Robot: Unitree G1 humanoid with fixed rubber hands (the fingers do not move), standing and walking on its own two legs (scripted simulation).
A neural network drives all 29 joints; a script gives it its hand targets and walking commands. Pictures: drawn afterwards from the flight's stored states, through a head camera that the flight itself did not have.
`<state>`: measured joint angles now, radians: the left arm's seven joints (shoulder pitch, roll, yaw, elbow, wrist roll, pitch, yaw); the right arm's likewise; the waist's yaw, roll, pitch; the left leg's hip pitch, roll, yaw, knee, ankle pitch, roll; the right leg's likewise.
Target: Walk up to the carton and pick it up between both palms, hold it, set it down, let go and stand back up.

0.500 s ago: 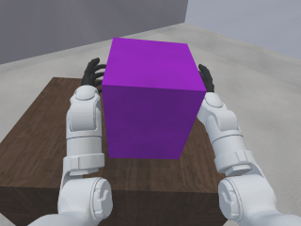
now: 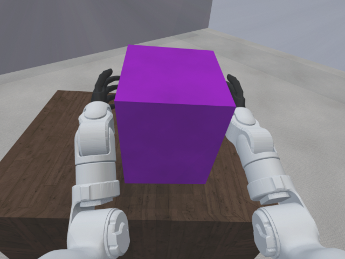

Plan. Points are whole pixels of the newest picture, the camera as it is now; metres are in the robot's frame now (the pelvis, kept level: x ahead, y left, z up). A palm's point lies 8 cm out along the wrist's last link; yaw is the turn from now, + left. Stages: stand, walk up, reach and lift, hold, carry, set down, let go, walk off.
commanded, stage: hold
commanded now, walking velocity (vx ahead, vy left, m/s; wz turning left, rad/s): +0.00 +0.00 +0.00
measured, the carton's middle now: (168, 117) +0.38 +0.01 +0.17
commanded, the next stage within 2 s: none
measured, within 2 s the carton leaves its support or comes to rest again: neither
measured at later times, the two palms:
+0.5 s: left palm (102, 106) +0.35 +0.16 +0.22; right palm (234, 110) +0.36 -0.14 +0.21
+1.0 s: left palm (100, 106) +0.36 +0.16 +0.22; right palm (232, 111) +0.36 -0.13 +0.21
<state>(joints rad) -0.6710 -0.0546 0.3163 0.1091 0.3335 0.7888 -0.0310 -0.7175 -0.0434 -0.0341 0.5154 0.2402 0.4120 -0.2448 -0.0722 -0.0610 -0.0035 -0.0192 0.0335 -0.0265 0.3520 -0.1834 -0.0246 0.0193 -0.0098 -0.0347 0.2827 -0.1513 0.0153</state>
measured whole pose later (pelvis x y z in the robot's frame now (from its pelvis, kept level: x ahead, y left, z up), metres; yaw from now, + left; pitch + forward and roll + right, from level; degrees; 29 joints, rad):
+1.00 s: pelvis +0.00 +0.00 +0.00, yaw +0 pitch -9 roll -1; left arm -0.67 -0.05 0.32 0.11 0.34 0.79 -0.04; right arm -0.72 -0.04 -0.03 0.53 0.23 0.40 -0.24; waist -0.07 -0.06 0.01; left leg -0.01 0.03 -0.03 0.34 -0.18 -0.02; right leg 0.02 -0.01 -0.03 0.29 -0.15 0.02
